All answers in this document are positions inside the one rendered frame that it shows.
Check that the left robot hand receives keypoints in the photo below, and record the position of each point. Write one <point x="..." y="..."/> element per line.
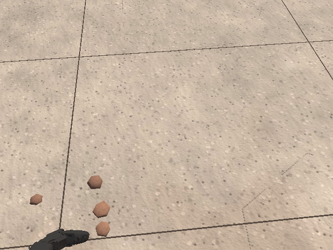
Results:
<point x="59" y="239"/>

